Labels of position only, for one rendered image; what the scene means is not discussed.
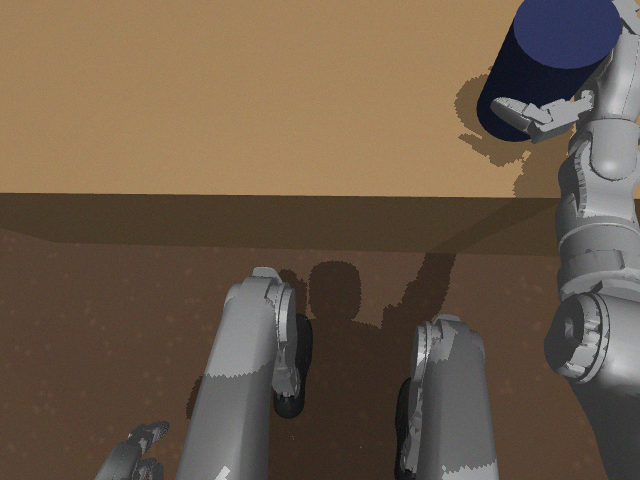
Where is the left robot hand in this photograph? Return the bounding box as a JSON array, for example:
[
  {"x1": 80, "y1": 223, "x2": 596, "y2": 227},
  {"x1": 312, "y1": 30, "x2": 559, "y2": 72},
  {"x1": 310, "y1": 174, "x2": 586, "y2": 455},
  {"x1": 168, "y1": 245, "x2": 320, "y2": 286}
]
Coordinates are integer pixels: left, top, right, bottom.
[{"x1": 94, "y1": 421, "x2": 169, "y2": 480}]

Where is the right robot arm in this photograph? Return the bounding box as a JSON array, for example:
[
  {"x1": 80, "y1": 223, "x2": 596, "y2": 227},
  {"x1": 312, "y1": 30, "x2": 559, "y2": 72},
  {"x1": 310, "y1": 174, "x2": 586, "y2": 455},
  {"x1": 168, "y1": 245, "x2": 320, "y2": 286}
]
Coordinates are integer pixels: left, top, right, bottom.
[{"x1": 544, "y1": 118, "x2": 640, "y2": 480}]

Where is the right robot foot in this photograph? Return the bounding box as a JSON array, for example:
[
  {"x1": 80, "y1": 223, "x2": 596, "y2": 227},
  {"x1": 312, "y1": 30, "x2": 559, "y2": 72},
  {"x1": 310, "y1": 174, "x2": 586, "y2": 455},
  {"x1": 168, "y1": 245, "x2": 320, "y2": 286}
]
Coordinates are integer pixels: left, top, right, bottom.
[{"x1": 394, "y1": 377, "x2": 416, "y2": 480}]

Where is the left robot foot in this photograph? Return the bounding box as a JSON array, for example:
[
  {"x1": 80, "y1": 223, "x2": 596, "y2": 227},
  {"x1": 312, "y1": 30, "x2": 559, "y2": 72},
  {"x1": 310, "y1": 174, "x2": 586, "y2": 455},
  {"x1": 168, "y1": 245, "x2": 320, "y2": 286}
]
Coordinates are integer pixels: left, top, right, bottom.
[{"x1": 273, "y1": 313, "x2": 313, "y2": 419}]

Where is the can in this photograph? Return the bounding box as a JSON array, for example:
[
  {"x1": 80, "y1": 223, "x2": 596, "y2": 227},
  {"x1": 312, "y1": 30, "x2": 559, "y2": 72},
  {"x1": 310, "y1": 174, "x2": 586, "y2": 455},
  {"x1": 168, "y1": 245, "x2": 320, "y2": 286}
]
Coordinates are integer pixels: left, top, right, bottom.
[{"x1": 476, "y1": 0, "x2": 621, "y2": 142}]

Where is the right robot hand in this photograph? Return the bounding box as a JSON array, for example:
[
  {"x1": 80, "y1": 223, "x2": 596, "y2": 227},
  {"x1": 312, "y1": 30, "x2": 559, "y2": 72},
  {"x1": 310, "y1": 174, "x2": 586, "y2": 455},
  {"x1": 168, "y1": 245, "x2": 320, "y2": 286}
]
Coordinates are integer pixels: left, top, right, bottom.
[{"x1": 490, "y1": 0, "x2": 640, "y2": 144}]

